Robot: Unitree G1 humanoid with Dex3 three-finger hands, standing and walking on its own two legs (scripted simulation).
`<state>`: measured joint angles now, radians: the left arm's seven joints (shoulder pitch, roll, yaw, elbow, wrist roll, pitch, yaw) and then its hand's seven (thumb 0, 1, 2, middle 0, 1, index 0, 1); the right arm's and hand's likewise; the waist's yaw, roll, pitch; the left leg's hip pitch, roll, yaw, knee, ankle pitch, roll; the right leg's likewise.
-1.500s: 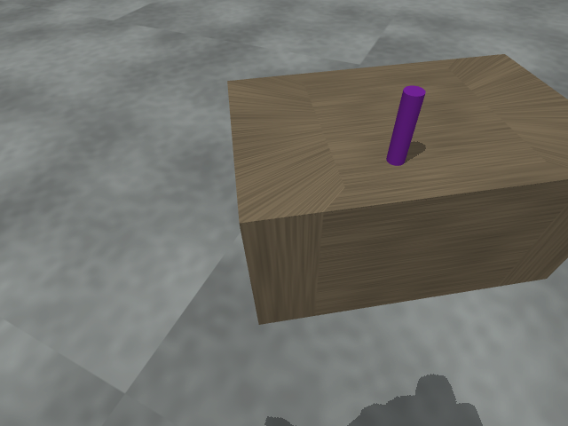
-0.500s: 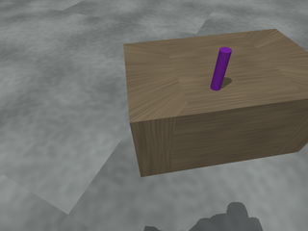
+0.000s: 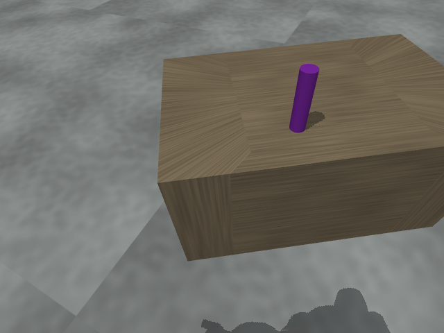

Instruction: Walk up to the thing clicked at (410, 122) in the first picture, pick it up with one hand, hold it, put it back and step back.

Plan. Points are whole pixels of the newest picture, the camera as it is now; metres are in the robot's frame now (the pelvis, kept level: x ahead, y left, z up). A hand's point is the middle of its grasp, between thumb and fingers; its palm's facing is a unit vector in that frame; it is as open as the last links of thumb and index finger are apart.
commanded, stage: walk up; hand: right
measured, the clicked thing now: (302, 101) +0.76 -0.22 -0.04
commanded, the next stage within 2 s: none
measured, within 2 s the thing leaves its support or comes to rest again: neither
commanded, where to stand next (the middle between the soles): +0.27 -0.06 m, yaw +6 degrees
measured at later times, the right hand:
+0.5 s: hand (404, 280) +0.24 -0.33 -0.10, palm faces -0.09 +0.89 -0.45, open 7.4 cm
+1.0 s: hand (400, 258) +0.31 -0.37 -0.16, palm faces -0.24 +0.90 -0.37, open 7.4 cm
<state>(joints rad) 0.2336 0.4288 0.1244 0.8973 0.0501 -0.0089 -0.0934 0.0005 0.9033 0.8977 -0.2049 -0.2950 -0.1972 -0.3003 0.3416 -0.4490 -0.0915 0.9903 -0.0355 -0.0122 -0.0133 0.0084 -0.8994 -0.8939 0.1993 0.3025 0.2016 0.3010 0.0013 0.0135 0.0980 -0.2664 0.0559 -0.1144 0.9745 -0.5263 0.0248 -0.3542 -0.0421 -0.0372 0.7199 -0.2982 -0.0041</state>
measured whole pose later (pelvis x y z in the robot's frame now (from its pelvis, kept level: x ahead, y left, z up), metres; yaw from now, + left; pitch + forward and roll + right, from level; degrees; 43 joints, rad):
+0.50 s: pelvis +0.16 -0.05 +0.01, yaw +5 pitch -3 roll +1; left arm 0.31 0.43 0.08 0.81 0.02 0.00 -0.07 0.00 0.90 0.90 -0.21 -0.30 -0.20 -0.30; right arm 0.35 -0.39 -0.04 0.79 -0.01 -0.10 0.00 0.00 -0.90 -0.89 0.20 0.30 0.20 0.30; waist 0.01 -0.09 0.09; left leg -0.23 0.02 0.03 0.58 -0.29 -0.01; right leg -0.47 -0.05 0.03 1.05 -0.39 -0.02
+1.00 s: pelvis +0.20 -0.11 +0.00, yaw +10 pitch -1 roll +1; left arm 0.21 0.41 0.05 0.85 0.03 -0.05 0.02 0.00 0.90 0.90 -0.21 -0.30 -0.21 -0.30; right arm 0.23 -0.44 -0.07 0.89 -0.03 0.06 0.03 0.01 -0.90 -0.89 0.20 0.30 0.20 0.30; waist 0.02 0.04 0.12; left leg -0.42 0.03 -0.02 0.94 -0.51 0.01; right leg -0.44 -0.10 -0.09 0.73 -0.26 -0.01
